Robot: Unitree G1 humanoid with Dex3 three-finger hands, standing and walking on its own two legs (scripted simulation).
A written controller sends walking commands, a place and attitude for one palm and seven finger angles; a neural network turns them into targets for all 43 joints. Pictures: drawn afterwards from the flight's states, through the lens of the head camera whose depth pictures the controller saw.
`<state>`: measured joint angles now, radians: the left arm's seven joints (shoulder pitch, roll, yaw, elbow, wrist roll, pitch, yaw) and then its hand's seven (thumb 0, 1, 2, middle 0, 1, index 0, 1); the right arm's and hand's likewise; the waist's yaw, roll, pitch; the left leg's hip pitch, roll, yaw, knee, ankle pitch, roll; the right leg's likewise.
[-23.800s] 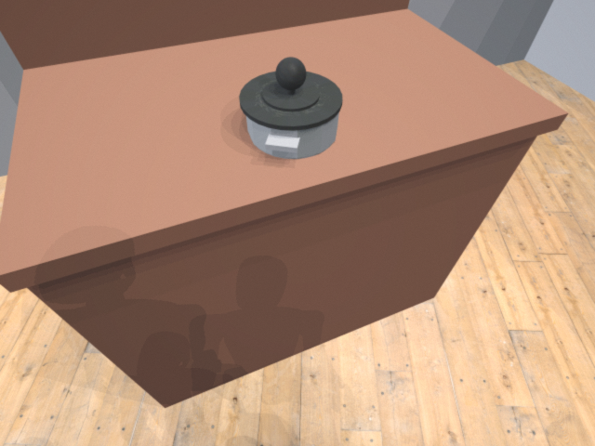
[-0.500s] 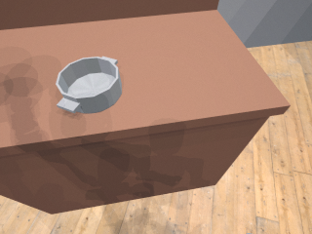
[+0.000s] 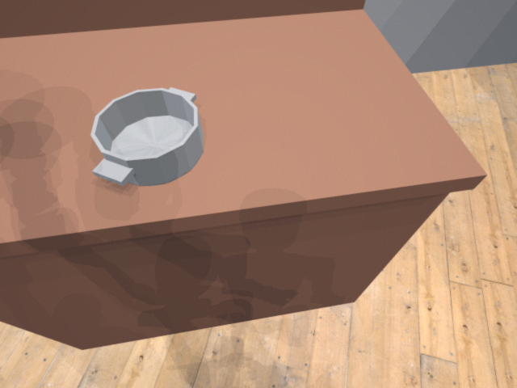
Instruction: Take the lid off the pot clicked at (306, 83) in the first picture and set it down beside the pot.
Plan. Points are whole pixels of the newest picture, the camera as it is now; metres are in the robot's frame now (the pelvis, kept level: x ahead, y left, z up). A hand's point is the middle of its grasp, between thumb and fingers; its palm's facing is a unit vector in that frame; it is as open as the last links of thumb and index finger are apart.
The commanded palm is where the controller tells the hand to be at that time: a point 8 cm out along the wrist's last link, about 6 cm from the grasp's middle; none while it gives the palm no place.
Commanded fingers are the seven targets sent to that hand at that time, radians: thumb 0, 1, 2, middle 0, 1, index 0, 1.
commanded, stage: lower the lid onto the table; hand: left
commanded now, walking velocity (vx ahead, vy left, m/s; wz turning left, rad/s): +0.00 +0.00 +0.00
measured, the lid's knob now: out of the picture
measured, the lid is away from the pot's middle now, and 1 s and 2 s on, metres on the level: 0.24 0.22 0.23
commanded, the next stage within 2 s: none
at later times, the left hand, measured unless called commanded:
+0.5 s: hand out of the picture +0.45 +0.36 +0.28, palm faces -0.16 -0.22 -0.96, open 6.5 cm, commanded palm +0.45 +0.37 +0.34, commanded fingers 0.00 0.86 0.66 -0.97 -1.09 -0.94 -1.10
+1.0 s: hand out of the picture +0.44 +0.36 +0.24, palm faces -0.26 -0.23 -0.94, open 6.4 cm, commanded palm +0.45 +0.37 +0.30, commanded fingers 0.00 0.86 0.66 -0.97 -1.09 -0.94 -1.10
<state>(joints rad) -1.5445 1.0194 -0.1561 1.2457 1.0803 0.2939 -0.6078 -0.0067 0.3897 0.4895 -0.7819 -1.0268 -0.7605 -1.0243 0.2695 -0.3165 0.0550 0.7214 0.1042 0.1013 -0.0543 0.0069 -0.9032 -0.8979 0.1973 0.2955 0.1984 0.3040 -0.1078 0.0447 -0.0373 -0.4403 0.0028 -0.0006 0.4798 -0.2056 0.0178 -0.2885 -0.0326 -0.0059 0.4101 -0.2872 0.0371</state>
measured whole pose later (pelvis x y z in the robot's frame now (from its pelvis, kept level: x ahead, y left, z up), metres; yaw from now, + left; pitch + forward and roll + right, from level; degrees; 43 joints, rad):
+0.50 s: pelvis +0.00 +0.00 +0.00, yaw -1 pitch +10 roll -1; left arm -1.43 1.00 -0.08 1.19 1.06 0.26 -0.58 -0.01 0.39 0.49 -0.78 -1.03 -0.76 -1.02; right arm 0.30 -0.32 0.04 0.70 0.10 0.13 -0.04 0.01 -0.90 -0.90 0.20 0.30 0.20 0.30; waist -0.12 0.05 -0.05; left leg -0.47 0.01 0.01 0.51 -0.23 0.02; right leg -0.32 -0.03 0.00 0.45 -0.31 0.04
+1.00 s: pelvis +0.00 +0.00 +0.00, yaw +0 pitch +10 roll -1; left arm -1.39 0.97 -0.10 1.25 1.04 0.19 -0.56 -0.01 0.39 0.49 -0.78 -1.03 -0.76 -1.03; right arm 0.29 -0.32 0.04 0.72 0.10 0.11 -0.06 0.01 -0.90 -0.90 0.20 0.30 0.20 0.30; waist -0.12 0.04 -0.05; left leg -0.48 0.01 0.00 0.54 -0.23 0.02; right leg -0.33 -0.02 0.00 0.46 -0.31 0.04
